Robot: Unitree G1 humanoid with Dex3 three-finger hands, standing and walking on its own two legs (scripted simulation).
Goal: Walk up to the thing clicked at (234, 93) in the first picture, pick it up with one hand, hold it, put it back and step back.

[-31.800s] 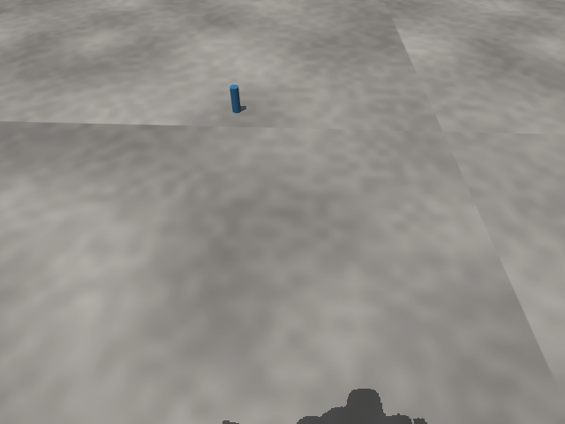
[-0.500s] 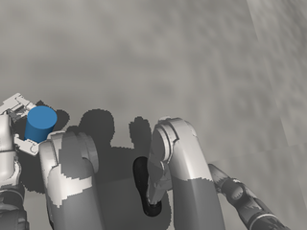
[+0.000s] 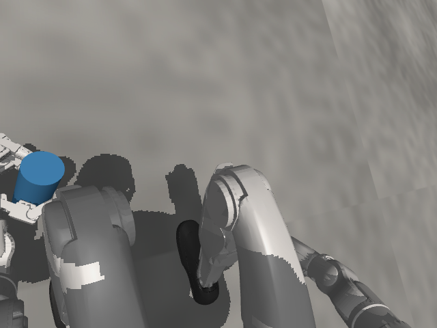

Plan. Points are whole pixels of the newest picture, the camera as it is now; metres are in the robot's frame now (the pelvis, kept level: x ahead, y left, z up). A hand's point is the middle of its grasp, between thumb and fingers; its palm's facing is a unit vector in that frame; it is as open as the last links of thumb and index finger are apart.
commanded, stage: lower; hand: left
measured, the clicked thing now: (35, 189) +0.35 +0.21 -0.18
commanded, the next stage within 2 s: loosen in 0.10 s
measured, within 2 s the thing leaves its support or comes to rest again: rests again in 1.34 s
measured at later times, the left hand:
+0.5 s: hand (30, 176) +0.37 +0.22 -0.17, palm faces +0.16 -0.99 +0.00, open 9.6 cm
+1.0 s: hand (32, 176) +0.37 +0.22 -0.18, palm faces +0.16 -0.99 +0.02, open 14.9 cm
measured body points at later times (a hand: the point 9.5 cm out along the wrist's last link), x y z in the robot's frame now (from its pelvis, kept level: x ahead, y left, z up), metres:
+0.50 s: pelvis +0.00 +0.00 +0.00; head +0.21 +0.20 +0.34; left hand +0.36 +0.27 -0.17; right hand +0.19 -0.23 -0.04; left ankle +0.08 +0.12 -0.25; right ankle +0.14 -0.13 -0.25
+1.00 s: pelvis +0.00 +0.01 +0.00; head +0.21 +0.20 +0.34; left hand +0.36 +0.27 -0.18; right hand +0.19 -0.23 -0.03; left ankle +0.08 +0.12 -0.25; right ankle +0.14 -0.13 -0.25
